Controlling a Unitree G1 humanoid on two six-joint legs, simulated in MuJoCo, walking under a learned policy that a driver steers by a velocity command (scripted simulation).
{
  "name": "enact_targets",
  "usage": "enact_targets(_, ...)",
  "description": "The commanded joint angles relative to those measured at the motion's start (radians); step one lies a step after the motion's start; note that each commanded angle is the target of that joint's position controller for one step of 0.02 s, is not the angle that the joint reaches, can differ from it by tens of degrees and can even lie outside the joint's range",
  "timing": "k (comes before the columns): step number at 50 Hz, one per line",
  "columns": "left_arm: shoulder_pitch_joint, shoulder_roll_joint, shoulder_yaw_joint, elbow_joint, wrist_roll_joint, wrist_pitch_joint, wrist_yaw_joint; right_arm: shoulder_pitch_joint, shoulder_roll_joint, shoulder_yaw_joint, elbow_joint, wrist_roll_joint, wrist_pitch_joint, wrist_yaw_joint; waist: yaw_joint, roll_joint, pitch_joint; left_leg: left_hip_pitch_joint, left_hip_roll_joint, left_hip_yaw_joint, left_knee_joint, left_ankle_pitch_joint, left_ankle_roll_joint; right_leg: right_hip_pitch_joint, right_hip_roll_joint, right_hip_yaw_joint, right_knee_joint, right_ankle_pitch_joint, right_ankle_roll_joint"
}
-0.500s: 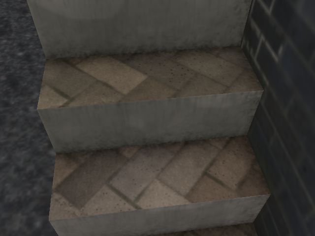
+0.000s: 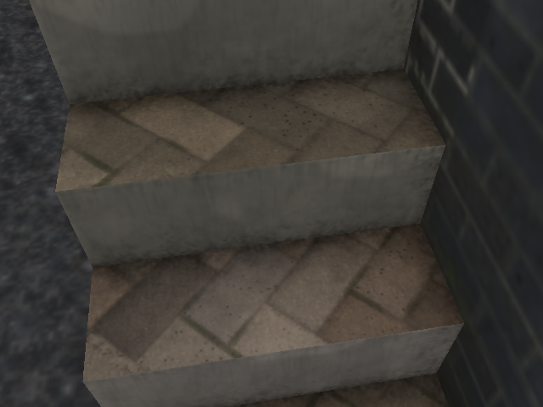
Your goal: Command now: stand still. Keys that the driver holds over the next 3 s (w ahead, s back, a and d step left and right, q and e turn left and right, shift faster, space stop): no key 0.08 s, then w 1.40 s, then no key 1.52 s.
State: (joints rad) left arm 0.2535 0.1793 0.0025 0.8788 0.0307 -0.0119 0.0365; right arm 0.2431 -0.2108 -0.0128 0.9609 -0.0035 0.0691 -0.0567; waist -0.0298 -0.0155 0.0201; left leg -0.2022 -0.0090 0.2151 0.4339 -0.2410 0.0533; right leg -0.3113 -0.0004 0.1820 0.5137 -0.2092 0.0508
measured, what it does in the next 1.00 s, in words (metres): shifts its weight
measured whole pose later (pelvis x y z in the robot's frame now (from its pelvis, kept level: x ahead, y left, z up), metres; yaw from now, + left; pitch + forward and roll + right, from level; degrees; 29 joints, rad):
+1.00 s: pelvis +0.05 -0.03 +0.01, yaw +2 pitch +1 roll +0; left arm 0.15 0.15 -0.03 0.86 0.03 -0.06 0.05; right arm 0.09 -0.21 0.04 0.91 -0.01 -0.04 -0.03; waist -0.01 0.01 0.02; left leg -0.08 0.05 0.15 0.29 -0.22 -0.01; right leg -0.13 0.04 0.09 0.28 -0.16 -0.01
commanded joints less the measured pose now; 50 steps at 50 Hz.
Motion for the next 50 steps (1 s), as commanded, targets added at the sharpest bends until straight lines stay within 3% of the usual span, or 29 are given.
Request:
enact_targets(1,0.017,0.100,0.019,-0.031,-0.001,-0.012,0.003,0.037,-0.092,-0.014,-0.027,0.001,-0.005,-0.003,-0.002,-0.019,-0.009,0.070,0.108,-0.145,-0.117,-0.042,-0.019,-0.074,-0.040,0.030,-0.089,0.076,-0.050)
enact_targets(4,0.016,0.102,0.018,-0.017,-0.002,-0.012,0.002,0.049,-0.093,-0.014,-0.017,0.001,-0.005,-0.003,-0.003,-0.020,-0.007,0.075,0.105,-0.144,-0.117,-0.027,-0.021,-0.070,-0.039,0.030,-0.095,0.082,-0.050)
enact_targets(5,0.035,0.080,0.011,0.003,0.000,-0.010,0.003,0.057,-0.070,-0.006,-0.009,-0.003,-0.007,-0.001,0.000,-0.016,-0.024,0.073,0.107,-0.145,-0.142,-0.087,-0.022,-0.047,-0.038,0.030,-0.119,0.027,-0.048)
enact_targets(6,0.083,0.021,-0.004,0.005,0.006,0.003,0.024,0.040,-0.059,0.006,-0.007,-0.032,-0.043,0.018,0.036,-0.057,-0.003,0.022,0.113,-0.158,-0.153,-0.162,0.004,0.002,-0.045,0.052,-0.207,-0.072,-0.051)
enact_targets(7,0.061,0.039,-0.004,0.008,0.011,0.011,0.033,0.050,-0.035,0.013,0.004,-0.024,-0.066,0.031,0.012,-0.100,0.024,0.044,0.100,-0.159,-0.166,-0.159,0.002,-0.026,-0.060,0.080,-0.265,-0.139,-0.057)
enact_targets(8,0.020,0.060,-0.001,-0.007,0.008,0.017,0.038,0.058,-0.041,0.015,0.018,-0.014,-0.084,0.035,0.000,-0.105,0.040,0.076,0.097,-0.164,-0.162,-0.096,0.007,-0.047,-0.065,0.088,-0.283,-0.130,-0.069)
enact_targets(11,0.032,0.063,0.005,-0.009,-0.011,0.005,0.029,0.046,-0.067,0.014,0.028,-0.010,-0.131,0.046,0.010,-0.014,0.008,0.121,0.121,-0.186,-0.191,-0.040,0.009,-0.001,-0.051,0.024,-0.257,0.017,-0.085)
enact_targets(13,0.035,0.054,0.006,-0.010,-0.012,-0.005,0.026,0.030,-0.069,0.015,0.026,-0.009,-0.143,0.045,0.014,0.018,0.001,0.129,0.130,-0.195,-0.210,-0.038,0.011,0.014,-0.046,-0.004,-0.240,0.056,-0.088)
enact_targets(14,0.015,0.038,0.003,-0.018,-0.008,-0.010,0.025,0.002,-0.063,0.017,0.018,-0.009,-0.148,0.044,0.019,0.020,0.030,0.129,0.136,-0.198,-0.205,0.008,0.016,-0.005,-0.047,-0.012,-0.218,0.083,-0.098)
enact_targets(15,0.023,0.031,0.001,-0.017,-0.008,-0.014,0.025,0.008,-0.061,0.017,0.018,-0.006,-0.150,0.041,0.017,0.028,0.009,0.148,0.139,-0.196,-0.203,0.024,0.020,-0.004,-0.047,-0.019,-0.211,0.085,-0.102)
enact_targets(18,0.014,0.034,0.006,-0.022,-0.009,-0.024,0.021,0.020,-0.061,0.015,0.015,-0.003,-0.151,0.037,0.011,0.049,-0.006,0.187,0.146,-0.191,-0.188,0.049,0.031,-0.027,-0.042,-0.033,-0.183,0.073,-0.111)
enact_targets(22,0.029,0.008,-0.005,-0.018,-0.012,-0.028,0.027,0.007,-0.067,0.013,-0.002,-0.003,-0.144,0.027,0.014,0.062,-0.017,0.231,0.178,-0.205,-0.149,0.184,0.060,-0.067,-0.029,-0.064,-0.107,0.038,-0.129)
enact_targets(27,0.004,0.012,-0.011,-0.029,-0.009,-0.037,0.027,-0.033,-0.063,0.018,-0.028,0.000,-0.148,0.030,0.016,0.027,-0.029,0.229,0.169,-0.167,-0.102,0.417,0.041,-0.002,-0.041,-0.050,-0.115,0.181,-0.127)
enact_targets(28,-0.007,0.005,-0.015,-0.035,-0.017,-0.038,0.028,-0.060,-0.051,0.024,-0.041,0.002,-0.150,0.030,0.020,0.019,-0.032,0.217,0.172,-0.167,-0.107,0.506,0.031,0.029,-0.051,-0.044,-0.128,0.254,-0.117)
enact_targets(30,-0.002,0.016,-0.014,-0.038,-0.014,-0.041,0.029,-0.069,-0.065,0.023,-0.048,0.008,-0.151,0.028,0.024,0.015,-0.068,0.237,0.170,-0.160,-0.099,0.560,0.017,0.080,-0.060,-0.041,-0.131,0.352,-0.103)
enact_targets(38,-0.054,0.035,-0.011,-0.058,-0.006,-0.045,0.029,-0.125,-0.065,0.027,-0.078,0.009,-0.131,0.018,0.022,0.014,-0.093,0.222,0.161,-0.160,-0.123,0.392,-0.016,0.150,-0.080,-0.012,-0.182,0.444,-0.095)
enact_targets(50,-0.116,0.051,-0.014,-0.070,0.000,-0.058,0.007,-0.183,-0.083,0.035,-0.108,-0.007,-0.118,0.028,0.017,0.004,-0.087,0.181,0.166,-0.171,-0.166,0.209,-0.046,0.184,-0.093,0.006,-0.245,0.399,-0.090)
Next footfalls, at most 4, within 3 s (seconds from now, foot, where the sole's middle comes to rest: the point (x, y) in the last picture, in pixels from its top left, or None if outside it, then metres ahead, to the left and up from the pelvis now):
none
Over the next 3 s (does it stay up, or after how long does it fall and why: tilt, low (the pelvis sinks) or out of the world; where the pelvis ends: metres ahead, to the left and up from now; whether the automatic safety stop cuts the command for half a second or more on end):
stays up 0.02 0.00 0.01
